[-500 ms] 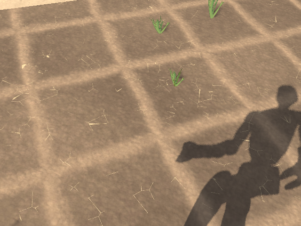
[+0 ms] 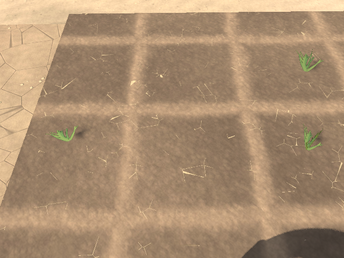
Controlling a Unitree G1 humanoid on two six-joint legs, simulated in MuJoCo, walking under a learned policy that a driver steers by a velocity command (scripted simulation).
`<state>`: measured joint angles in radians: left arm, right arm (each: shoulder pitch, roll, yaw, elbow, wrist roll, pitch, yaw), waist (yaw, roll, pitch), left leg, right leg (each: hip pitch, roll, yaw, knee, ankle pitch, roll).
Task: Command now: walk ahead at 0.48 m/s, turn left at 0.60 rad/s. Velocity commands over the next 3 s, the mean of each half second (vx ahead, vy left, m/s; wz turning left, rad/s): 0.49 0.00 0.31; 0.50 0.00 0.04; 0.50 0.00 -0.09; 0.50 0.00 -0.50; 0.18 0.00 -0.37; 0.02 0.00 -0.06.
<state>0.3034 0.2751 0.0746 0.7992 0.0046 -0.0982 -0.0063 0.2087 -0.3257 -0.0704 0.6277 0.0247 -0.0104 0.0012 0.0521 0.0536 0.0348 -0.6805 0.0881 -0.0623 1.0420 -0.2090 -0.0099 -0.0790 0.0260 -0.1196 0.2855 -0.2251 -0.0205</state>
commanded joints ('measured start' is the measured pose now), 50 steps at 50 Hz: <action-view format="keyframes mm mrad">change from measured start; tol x32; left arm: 1 -99 156 32 -71 -4 -15 5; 50 -33 152 0 -36 -6 -8 -14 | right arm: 1 -37 -18 5 -71 -2 -19 18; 39 320 26 27 109 -20 -54 -8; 50 -2 -32 11 60 -24 -53 -8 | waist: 1 -22 -115 30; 13 -175 126 -491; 31 -133 -1 55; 39 -5 -392 -403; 50 -42 -104 -17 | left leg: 1 -18 31 -5 -150 160 -1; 10 435 -137 149 -496 86 141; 13 1135 290 -754 -680 -88 399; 21 517 119 -163 -869 286 285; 32 667 141 -58 -855 219 215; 37 693 81 0 -472 659 137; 39 109 -177 4 168 -337 33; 50 11 53 0 -107 70 -15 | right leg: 1 -18 -264 94 -152 255 -158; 10 103 -283 -58 224 844 -86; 13 -585 -24 162 1052 -373 24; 14 -672 -70 194 1090 -306 11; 34 -539 -96 141 231 224 -12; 37 -147 -29 74 216 191 -81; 39 450 -403 793 107 -52 -303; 50 -56 -235 285 -157 290 -228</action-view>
